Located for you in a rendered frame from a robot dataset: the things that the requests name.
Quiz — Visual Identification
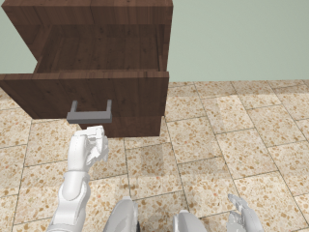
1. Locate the robot right hand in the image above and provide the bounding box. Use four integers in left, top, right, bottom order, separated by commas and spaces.
226, 193, 265, 232

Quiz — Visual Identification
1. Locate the left robot shin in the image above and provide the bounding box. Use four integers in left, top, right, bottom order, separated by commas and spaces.
122, 195, 137, 232

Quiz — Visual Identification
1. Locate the cabinet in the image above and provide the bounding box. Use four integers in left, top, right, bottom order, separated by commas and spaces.
1, 0, 174, 138

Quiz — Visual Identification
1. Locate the robot left hand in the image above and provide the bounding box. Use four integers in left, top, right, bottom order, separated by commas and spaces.
68, 126, 109, 173

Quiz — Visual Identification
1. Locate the handle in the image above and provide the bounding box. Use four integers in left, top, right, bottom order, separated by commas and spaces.
66, 100, 112, 125

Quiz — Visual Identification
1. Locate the robot left thigh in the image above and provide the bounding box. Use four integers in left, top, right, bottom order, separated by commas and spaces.
102, 199, 138, 232

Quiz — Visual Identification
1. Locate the left robot forearm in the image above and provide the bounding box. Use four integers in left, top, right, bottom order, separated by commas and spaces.
46, 170, 91, 232

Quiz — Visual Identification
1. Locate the drawer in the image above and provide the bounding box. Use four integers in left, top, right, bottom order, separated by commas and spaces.
0, 24, 170, 120

